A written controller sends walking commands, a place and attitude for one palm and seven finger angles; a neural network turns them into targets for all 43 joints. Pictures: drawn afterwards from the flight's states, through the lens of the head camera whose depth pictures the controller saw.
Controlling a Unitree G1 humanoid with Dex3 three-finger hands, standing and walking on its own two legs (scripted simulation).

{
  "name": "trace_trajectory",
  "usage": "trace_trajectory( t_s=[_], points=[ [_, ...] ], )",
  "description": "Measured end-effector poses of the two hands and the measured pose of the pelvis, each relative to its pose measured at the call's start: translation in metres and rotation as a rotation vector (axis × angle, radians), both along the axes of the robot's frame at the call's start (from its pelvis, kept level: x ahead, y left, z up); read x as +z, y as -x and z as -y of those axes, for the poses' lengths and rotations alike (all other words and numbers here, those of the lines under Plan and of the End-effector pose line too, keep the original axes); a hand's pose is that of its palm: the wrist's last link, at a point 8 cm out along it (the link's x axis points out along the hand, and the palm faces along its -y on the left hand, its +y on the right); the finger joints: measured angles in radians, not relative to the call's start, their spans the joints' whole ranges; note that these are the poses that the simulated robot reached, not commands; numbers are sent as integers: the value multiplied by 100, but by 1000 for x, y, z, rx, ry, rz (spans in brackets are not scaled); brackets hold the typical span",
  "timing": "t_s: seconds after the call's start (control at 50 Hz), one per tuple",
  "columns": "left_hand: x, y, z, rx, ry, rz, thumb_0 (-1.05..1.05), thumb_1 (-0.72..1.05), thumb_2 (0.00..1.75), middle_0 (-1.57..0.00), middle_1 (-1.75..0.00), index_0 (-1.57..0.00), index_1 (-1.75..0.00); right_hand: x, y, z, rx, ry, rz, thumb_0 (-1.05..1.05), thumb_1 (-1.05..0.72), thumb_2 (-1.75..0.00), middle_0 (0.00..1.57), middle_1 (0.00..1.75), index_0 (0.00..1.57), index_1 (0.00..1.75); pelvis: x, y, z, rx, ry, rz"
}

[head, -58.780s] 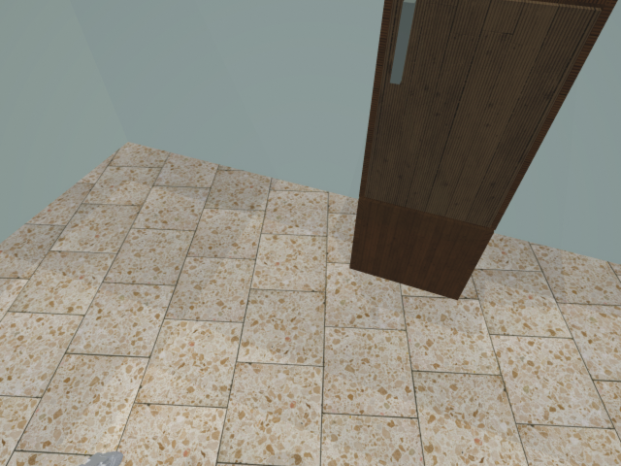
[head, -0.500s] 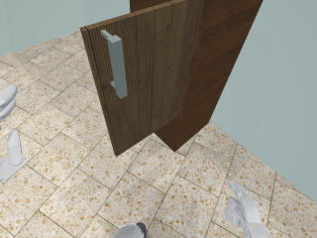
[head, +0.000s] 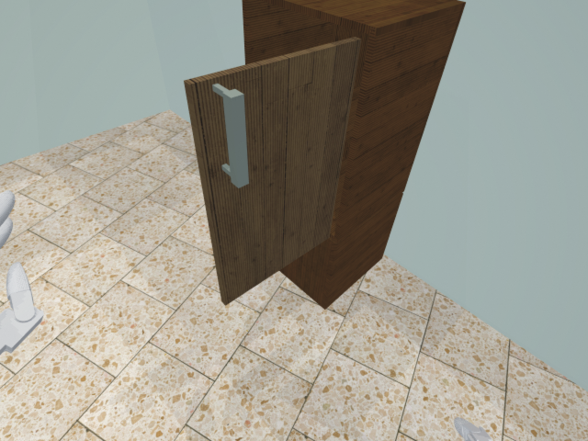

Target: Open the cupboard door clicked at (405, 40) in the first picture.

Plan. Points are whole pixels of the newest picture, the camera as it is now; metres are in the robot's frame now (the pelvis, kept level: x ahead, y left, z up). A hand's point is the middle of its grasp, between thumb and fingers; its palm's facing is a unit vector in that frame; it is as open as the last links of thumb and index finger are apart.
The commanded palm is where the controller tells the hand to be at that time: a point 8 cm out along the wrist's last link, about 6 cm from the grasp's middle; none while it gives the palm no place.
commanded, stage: stop stepping back and stand still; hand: left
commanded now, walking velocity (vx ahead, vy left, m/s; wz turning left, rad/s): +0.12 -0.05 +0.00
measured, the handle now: (229, 137) +0.54 +0.15 +0.16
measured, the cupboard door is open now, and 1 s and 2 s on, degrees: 87 87 87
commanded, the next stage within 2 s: let the arm hang, fingers relaxed in 0.20 s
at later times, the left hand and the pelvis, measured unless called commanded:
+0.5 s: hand (135, 435) +0.16 +0.24 -0.10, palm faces +0.15 -0.93 -0.33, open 7.4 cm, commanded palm none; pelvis +0.01 +0.01 -0.01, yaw +5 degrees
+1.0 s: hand out of the picture -0.06 +0.19 -0.16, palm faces +0.10 -0.97 -0.22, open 7.3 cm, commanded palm none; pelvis -0.01 +0.01 +0.01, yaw +4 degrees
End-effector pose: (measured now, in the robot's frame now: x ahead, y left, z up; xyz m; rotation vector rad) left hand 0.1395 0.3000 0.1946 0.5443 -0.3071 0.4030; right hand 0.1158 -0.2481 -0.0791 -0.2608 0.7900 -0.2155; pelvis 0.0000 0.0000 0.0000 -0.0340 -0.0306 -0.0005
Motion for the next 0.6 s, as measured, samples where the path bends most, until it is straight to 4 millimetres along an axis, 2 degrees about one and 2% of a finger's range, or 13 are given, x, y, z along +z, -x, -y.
trace_trajectory(
  t_s=[0.1, 0.22, 0.3, 0.32, 0.36, 0.4, 0.44, 0.48, 0.52, 0.56, 0.58, 0.6],
  points=[
    [-14, -12, -14, 53, 74, 21, 1, 89, 90, -21, -30, -21, -30, -2, -2, -13, -2, -10, 19, 1, -91, -90, 21, 30, 20, 30, -2, 5, -6, 9, -28, 17],
    [-3, -15, 8, -16, 2, -48, 1, 89, 90, -20, -30, -21, -30, 10, -14, -33, 60, -85, 80, 1, -91, -90, 21, 30, 20, 30, 7, 4, 4, 6, -43, -2],
    [2, -11, 18, -48, -43, -79, 1, 89, 90, -21, -30, -21, -30, 5, -27, -29, 85, -97, 70, 1, -90, -90, 21, 30, 20, 30, 6, 1, 7, 6, -19, -12],
    [-4, -14, 16, -45, -53, -102, 1, 89, 90, -21, -30, -21, -30, 1, -29, -26, 99, -103, 60, 1, -90, -90, 21, 30, 20, 30, 5, 0, 6, 14, -16, -22],
    [-43, -27, 4, -6, 4, -245, 0, 89, 90, -20, -30, -21, -30, -13, -32, -18, 119, -111, 2, 1, -90, -90, 21, 30, 20, 30, 2, -2, 3, 38, -20, -35],
    [-103, -36, -6, 60, 140, -447, 0, 89, 90, -20, -30, -21, -30, -28, -31, -10, 113, -103, -73, 1, -90, -90, 21, 30, 20, 30, -2, -4, -1, 68, -26, -35],
    [-172, -32, -6, 115, 286, -668, 0, 90, 90, -20, -30, -20, -30, -40, -26, -3, 104, -82, -139, 1, -90, -90, 21, 30, 20, 30, -9, -7, -5, 92, -23, -33],
    [-236, -13, 8, 142, 414, -905, 0, 90, 90, -19, -30, -20, -30, -46, -16, 0, 87, -61, -207, 1, -91, -90, 21, 30, 20, 30, -10, -7, -7, 96, -29, -28],
    [-285, 18, 32, 142, 518, -1133, 0, 91, 90, -19, -30, -19, -30, -45, -2, 0, 71, -46, -268, 1, -91, -90, 21, 30, 20, 30, -7, -7, -7, 87, -37, -19],
    [-318, 54, 60, 129, 604, -1324, 1, 91, 90, -19, -30, -19, -30, -43, 14, -2, 53, -37, -326, 1, -91, -90, 20, 30, 20, 30, -4, -7, -7, 78, -37, -15],
    [-328, 73, 72, 134, 649, -1394, 0, 92, 90, -19, -30, -20, -30, -42, 22, -4, 45, -34, -357, 1, -91, -90, 20, 30, 20, 30, -1, -7, -7, 77, -36, -14],
    [-332, 85, 71, 187, 688, -1406, -1, 96, 90, -20, -30, -20, -30, -41, 31, -6, 40, -32, -391, 1, -91, -90, 20, 30, 20, 30, 1, -6, -6, 79, -33, -14]
  ],
)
